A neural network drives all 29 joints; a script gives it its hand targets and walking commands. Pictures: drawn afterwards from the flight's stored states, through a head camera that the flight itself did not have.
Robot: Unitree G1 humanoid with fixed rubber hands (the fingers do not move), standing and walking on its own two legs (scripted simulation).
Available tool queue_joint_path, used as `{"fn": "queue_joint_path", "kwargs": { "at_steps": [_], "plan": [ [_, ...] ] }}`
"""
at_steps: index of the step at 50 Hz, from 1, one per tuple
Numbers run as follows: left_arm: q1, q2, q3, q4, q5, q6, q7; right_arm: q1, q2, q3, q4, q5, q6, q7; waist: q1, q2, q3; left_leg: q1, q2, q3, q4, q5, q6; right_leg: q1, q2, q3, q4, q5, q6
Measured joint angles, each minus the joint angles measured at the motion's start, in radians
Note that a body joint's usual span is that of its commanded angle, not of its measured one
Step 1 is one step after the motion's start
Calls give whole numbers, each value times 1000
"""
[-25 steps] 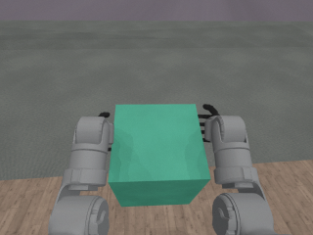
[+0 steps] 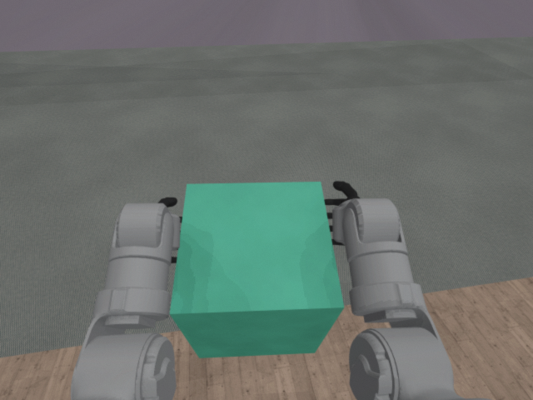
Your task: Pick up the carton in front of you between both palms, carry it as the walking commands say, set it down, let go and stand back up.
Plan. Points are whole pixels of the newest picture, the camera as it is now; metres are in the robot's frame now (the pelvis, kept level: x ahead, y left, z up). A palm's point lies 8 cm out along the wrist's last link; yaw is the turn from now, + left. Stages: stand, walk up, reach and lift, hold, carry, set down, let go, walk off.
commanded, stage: carry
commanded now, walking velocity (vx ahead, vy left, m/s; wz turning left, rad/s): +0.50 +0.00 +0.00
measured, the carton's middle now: (256, 275) +0.35 +0.01 +0.02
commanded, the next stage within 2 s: none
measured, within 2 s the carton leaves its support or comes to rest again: neither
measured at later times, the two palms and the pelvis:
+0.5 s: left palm (149, 149) +0.67 +0.24 +0.07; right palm (273, 140) +0.67 -0.05 +0.09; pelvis +0.30 +0.07 -0.05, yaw +2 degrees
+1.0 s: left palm (108, 89) +0.97 +0.41 +0.08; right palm (205, 77) +1.03 +0.14 +0.09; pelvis +0.63 +0.21 -0.05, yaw +4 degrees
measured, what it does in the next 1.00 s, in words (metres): goes down: right foot, then left foot 0.03 m lower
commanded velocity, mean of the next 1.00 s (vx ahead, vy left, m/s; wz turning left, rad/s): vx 0.50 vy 0.00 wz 0.00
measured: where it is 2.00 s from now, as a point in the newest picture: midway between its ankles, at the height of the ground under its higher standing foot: (171, 226)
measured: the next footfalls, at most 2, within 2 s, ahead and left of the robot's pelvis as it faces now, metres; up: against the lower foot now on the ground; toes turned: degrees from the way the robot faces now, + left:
right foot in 0.06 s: +0.05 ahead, -0.10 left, +0.00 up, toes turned -2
left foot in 0.42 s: +0.40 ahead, +0.08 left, -0.04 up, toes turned +6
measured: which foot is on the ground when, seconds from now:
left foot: down 0.00-0.08, up 0.10-0.40, down 0.42-0.82, up 0.84-1.00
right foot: up 0.00-0.04, down 0.06-0.40, up 0.42-0.86, down 0.88-1.00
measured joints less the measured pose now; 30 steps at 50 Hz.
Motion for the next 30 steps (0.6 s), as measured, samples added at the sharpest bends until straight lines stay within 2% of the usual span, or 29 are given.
{"fn": "queue_joint_path", "kwargs": {
  "at_steps": [1, 3, 4, 5, 7, 9, 13, 14, 16, 18, 20, 21, 22, 24, 26, 28, 30],
  "plan": [
    [-3, -8, -2, 3, -3, 4, 14, 14, -4, -3, -13, 2, 5, 5, -8, 9, 6, 8, 5, -9, 1, -11, -3, -3, 8, -18, -64, 16, 2],
    [-32, -37, -9, 9, -9, 5, 58, 30, -33, -18, -50, 17, 13, 29, -3, 15, 25, 14, 11, -24, 39, -52, -13, 13, 23, -40, -230, 135, -4],
    [-48, -50, -18, 8, -7, 2, 73, 34, -56, -16, -68, 32, 13, 40, 3, 4, 34, 3, 6, -26, 87, -76, -13, 20, 14, -46, -252, 275, -16],
    [-54, -65, -33, -7, -13, -7, 92, 42, -80, -13, -99, 52, 13, 47, 12, -1, 46, -24, 3, -31, 168, -110, -12, 15, 10, -52, -224, 304, -26],
    [-46, -93, -53, -68, -28, -14, 135, 38, -112, -24, -135, 89, 3, 54, 29, 0, 83, -95, -15, -52, 332, -192, -4, 36, 13, -60, -204, 231, -34],
    [-30, -102, -42, -108, -25, -10, 140, 15, -108, -41, -126, 105, -2, 40, 43, 2, 111, -167, -36, -55, 420, -212, 0, 76, 15, -58, -238, 195, -30],
    [1, -83, -4, -169, -18, 7, 98, -9, -66, -23, -142, 97, 16, -4, 95, -15, 145, -275, -61, -38, 353, -125, -6, 161, 4, -14, -310, 173, -11],
    [5, -77, 0, -193, -30, 11, 103, -10, -59, -14, -156, 91, 16, -3, 106, -17, 158, -291, -62, -35, 310, -91, -7, 191, 1, -6, -324, 161, -4],
    [-5, -80, 1, -229, -58, 17, 144, -5, -53, -22, -191, 67, 7, 28, 132, -19, 176, -305, -64, -27, 176, 1, -9, 257, -5, -1, -347, 130, 9],
    [-25, -89, -4, -239, -79, 21, 188, 6, -48, -51, -219, 46, -2, 61, 141, -16, 176, -288, -67, 1, 2, 156, 1, 317, -7, -13, -342, 93, 19],
    [-44, -90, -4, -245, -91, 23, 210, 12, -35, -73, -243, 26, -11, 81, 122, 8, 172, -215, -66, 44, -134, 311, 19, 333, 1, -31, -203, 74, 26],
    [-56, -83, 1, -234, -88, 16, 201, 7, -25, -80, -243, 9, -18, 87, 109, 29, 160, -190, -58, 37, -134, 382, 63, 306, 13, -28, -82, 87, 23],
    [-73, -71, 4, -204, -81, -2, 181, 6, -14, -83, -237, -9, -36, 89, 89, 18, 160, -193, -73, 37, -73, 327, 100, 260, 11, 2, 45, 76, 18],
    [-80, -54, 6, -153, -57, -31, 129, 18, -5, -65, -229, -19, -48, 70, 58, 8, 173, -177, -102, 45, 6, 182, 146, 144, 15, 63, 240, 74, 6],
    [-61, -49, 9, -92, -22, -45, 73, 34, -4, -44, -198, -8, -32, 36, 31, 25, 189, -124, -109, 55, 11, 136, 183, 35, 15, 79, 311, 127, -3],
    [-28, -55, -9, -61, -5, -46, 50, 60, -14, -32, -180, 20, -9, 12, 11, 47, 206, -50, -112, 55, -28, 117, 190, -58, 6, 65, 307, 175, 7],
    [2, -69, -38, -60, -4, -43, 54, 89, -27, -36, -186, 50, 5, 0, -1, 63, 218, 20, -117, 43, -76, 99, 177, -135, -4, 42, 260, 220, 17]
  ]
}}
